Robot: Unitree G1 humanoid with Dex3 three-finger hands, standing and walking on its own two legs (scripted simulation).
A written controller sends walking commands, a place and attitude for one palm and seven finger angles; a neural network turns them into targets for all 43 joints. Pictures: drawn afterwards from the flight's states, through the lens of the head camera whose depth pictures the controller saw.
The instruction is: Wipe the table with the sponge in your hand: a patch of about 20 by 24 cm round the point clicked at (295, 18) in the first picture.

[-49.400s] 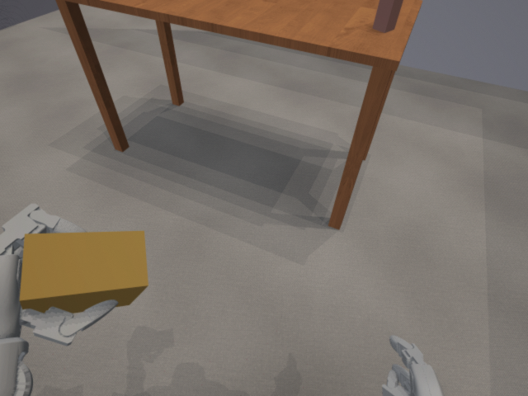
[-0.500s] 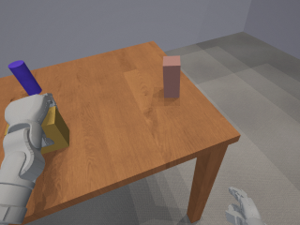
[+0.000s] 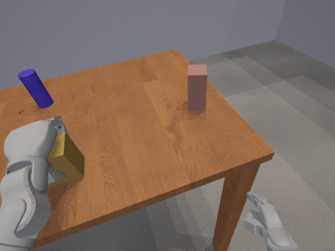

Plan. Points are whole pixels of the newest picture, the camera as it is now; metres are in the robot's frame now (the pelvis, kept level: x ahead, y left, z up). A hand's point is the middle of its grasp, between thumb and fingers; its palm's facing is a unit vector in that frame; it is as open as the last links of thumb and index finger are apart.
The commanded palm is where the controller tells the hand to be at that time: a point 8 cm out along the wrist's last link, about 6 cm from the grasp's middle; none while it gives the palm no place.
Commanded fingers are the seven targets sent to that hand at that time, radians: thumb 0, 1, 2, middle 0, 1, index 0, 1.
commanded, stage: wipe back along the first lane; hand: left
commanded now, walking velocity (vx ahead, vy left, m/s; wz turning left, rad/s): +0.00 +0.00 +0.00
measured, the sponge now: (54, 166) +0.25 +0.31 +0.11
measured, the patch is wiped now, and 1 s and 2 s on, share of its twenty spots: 1.00 1.00 1.00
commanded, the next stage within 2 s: lift the sponge slowly off the table in 0.08 s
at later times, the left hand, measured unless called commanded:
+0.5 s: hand (49, 160) +0.23 +0.29 +0.16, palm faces +0.20 -0.11 -0.97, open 10.2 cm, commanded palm +0.19 +0.26 +0.21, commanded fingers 0.00 0.10 1.30 -1.20 -1.60 -1.20 -1.60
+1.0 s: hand (49, 160) +0.22 +0.27 +0.17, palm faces +0.16 -0.10 -0.98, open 10.2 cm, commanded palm +0.18 +0.27 +0.25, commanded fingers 0.00 0.10 1.30 -1.20 -1.60 -1.20 -1.60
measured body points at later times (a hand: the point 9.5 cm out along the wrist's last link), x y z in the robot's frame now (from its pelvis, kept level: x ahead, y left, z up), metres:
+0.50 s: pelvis -0.01 +0.01 +0.00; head -0.02 -0.03 +0.45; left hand +0.22 +0.29 +0.21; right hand +0.25 -0.18 -0.07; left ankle -0.05 +0.09 -0.74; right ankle +0.00 -0.11 -0.74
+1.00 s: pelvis -0.01 -0.02 +0.00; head -0.04 -0.07 +0.45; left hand +0.21 +0.27 +0.22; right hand +0.25 -0.20 -0.07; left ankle -0.05 +0.09 -0.74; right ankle +0.00 -0.11 -0.74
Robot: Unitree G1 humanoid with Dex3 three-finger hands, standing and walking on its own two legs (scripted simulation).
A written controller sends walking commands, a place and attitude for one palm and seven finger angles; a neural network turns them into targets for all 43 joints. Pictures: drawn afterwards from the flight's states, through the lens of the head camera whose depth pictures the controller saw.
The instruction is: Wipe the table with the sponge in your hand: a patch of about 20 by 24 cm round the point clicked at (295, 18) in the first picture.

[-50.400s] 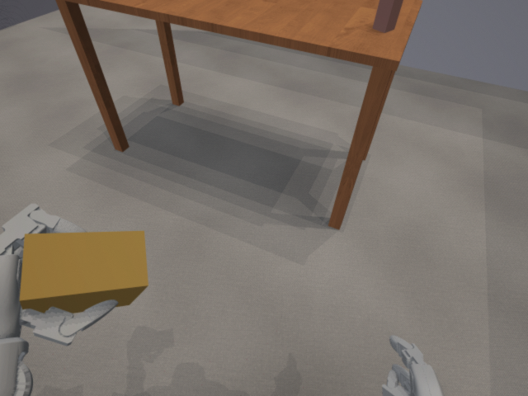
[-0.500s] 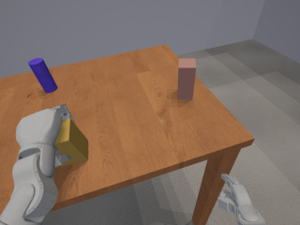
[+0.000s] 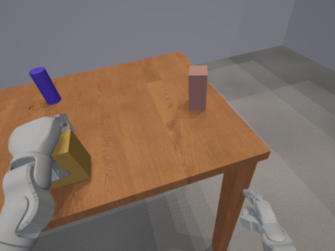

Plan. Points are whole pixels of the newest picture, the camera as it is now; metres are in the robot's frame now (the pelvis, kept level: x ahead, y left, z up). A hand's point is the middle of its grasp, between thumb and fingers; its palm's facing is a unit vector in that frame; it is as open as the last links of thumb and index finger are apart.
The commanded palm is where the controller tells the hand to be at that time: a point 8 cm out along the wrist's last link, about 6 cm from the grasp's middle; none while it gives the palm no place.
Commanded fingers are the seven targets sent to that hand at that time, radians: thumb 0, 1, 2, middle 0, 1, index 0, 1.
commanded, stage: lift the sponge slowly off the table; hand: left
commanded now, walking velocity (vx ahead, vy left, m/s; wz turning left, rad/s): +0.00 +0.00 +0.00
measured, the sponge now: (60, 165) +0.23 +0.30 +0.12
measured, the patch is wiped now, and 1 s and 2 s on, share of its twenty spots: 1.00 1.00 1.00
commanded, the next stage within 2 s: bring the sponge back beside the body in 1.28 s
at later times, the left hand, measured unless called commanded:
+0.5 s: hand (49, 135) +0.25 +0.30 +0.20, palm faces +0.13 -0.03 -0.99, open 10.2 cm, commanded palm +0.20 +0.29 +0.28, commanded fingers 0.00 0.10 1.30 -1.20 -1.60 -1.20 -1.60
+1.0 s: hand (44, 118) +0.26 +0.30 +0.24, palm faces +0.25 -0.06 -0.97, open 10.2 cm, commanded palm +0.21 +0.29 +0.31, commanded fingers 0.00 0.10 1.30 -1.20 -1.60 -1.20 -1.60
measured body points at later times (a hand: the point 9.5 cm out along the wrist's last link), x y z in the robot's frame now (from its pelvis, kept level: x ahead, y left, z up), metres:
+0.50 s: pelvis -0.02 -0.01 +0.00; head -0.05 -0.07 +0.44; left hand +0.24 +0.30 +0.25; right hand +0.24 -0.20 -0.08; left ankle -0.03 +0.11 -0.74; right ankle +0.01 -0.09 -0.74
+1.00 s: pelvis -0.02 +0.00 +0.00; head -0.04 -0.05 +0.45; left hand +0.24 +0.29 +0.29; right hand +0.25 -0.17 -0.07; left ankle -0.03 +0.11 -0.74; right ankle +0.01 -0.09 -0.74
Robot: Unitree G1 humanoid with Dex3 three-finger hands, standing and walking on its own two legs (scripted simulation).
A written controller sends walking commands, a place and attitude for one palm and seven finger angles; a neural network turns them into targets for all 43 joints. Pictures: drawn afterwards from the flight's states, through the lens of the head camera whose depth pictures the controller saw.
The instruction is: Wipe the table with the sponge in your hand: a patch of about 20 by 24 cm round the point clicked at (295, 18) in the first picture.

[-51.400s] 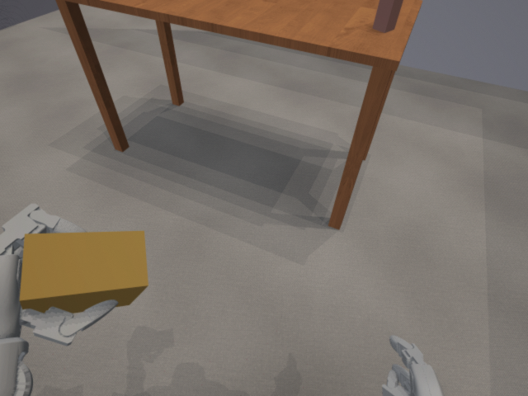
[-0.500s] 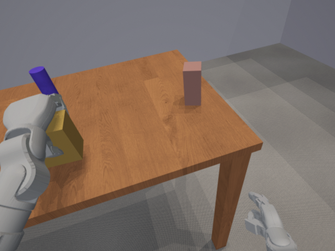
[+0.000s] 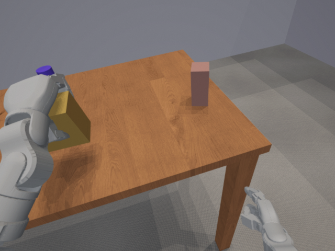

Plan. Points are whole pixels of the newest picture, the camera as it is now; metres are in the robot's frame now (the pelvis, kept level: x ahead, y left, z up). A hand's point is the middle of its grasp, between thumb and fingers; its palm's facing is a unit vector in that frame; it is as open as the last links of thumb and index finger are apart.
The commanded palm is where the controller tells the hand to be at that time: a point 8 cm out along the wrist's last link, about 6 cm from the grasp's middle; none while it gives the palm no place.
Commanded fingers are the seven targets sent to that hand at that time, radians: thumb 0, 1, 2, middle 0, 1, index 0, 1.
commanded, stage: lift the sponge slowly off the table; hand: left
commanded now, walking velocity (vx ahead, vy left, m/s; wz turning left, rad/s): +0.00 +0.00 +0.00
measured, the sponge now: (59, 128) +0.29 +0.30 +0.19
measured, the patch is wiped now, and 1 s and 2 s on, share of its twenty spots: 1.00 1.00 1.00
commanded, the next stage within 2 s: bring the sponge back beside the body in 0.28 s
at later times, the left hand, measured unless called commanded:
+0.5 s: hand (56, 111) +0.28 +0.28 +0.24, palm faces +0.28 -0.14 -0.95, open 10.2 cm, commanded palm +0.22 +0.28 +0.32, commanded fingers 0.00 0.10 1.30 -1.20 -1.60 -1.20 -1.60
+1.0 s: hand (50, 129) +0.24 +0.27 +0.23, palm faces +0.27 -0.14 -0.95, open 10.2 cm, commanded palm +0.18 +0.28 +0.31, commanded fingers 0.00 0.10 1.30 -1.20 -1.60 -1.20 -1.60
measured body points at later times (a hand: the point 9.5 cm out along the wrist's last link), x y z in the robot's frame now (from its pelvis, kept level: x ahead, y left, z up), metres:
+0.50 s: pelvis +0.01 +0.01 +0.00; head -0.01 -0.05 +0.45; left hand +0.26 +0.28 +0.29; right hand +0.28 -0.17 -0.07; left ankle -0.01 +0.11 -0.74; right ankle +0.04 -0.09 -0.74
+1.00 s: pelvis +0.00 +0.00 +0.00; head -0.03 -0.05 +0.45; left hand +0.22 +0.27 +0.28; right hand +0.28 -0.17 -0.06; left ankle -0.01 +0.11 -0.74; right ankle +0.04 -0.09 -0.74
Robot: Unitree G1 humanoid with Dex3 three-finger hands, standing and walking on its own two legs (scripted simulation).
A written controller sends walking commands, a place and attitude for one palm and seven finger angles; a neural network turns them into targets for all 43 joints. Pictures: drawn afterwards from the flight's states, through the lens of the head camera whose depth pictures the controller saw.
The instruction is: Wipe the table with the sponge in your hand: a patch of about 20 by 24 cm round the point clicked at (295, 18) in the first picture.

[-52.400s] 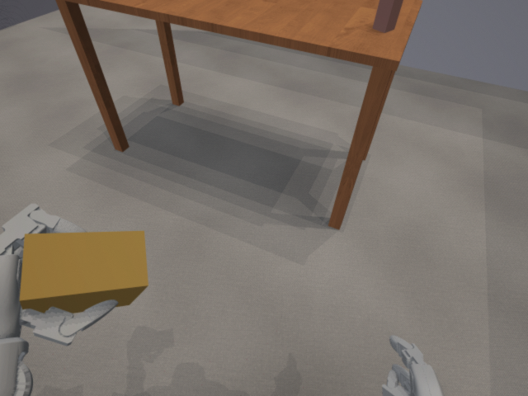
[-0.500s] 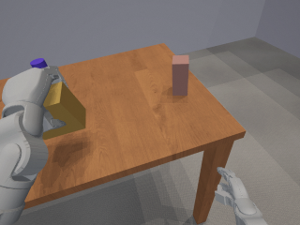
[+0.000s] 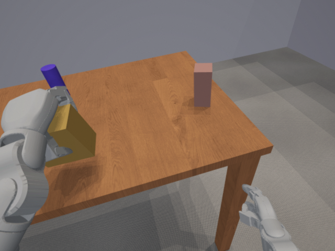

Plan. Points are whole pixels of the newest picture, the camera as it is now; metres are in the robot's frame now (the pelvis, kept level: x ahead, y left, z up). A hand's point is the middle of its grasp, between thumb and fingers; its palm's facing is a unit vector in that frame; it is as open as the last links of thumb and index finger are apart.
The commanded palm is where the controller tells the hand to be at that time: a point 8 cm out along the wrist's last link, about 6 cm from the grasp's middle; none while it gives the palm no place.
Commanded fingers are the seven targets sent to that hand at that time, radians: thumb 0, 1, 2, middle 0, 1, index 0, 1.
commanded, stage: bring the sponge back beside the body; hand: left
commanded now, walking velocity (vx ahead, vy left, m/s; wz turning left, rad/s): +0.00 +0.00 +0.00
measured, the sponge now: (63, 141) +0.25 +0.29 +0.18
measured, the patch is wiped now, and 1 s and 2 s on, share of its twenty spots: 1.00 1.00 1.00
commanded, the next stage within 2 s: step back with the hand held close in 0.96 s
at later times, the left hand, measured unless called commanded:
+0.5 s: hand (46, 136) +0.21 +0.27 +0.24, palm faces +0.33 -0.12 -0.94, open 10.2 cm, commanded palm +0.14 +0.27 +0.31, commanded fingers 0.00 0.10 1.30 -1.20 -1.60 -1.20 -1.60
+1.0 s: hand (40, 133) +0.21 +0.28 +0.24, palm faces +0.38 -0.12 -0.92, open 10.2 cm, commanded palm +0.14 +0.27 +0.30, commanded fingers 0.00 0.10 1.30 -1.20 -1.60 -1.20 -1.60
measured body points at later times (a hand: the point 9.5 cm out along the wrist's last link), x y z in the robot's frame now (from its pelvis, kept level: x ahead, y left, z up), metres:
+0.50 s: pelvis -0.01 +0.00 +0.00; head -0.05 -0.06 +0.44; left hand +0.19 +0.27 +0.29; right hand +0.27 -0.18 -0.05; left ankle -0.01 +0.11 -0.74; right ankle +0.04 -0.09 -0.74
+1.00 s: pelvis -0.01 +0.00 +0.00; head -0.05 -0.05 +0.44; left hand +0.18 +0.28 +0.29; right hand +0.27 -0.17 -0.05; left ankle -0.01 +0.11 -0.74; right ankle +0.04 -0.09 -0.74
